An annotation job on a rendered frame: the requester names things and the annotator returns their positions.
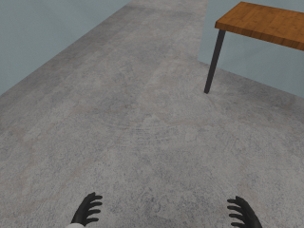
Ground right robot hand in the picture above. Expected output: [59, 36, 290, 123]
[227, 196, 263, 228]

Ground table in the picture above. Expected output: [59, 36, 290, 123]
[203, 1, 304, 94]

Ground left robot hand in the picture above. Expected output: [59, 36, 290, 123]
[70, 192, 103, 227]

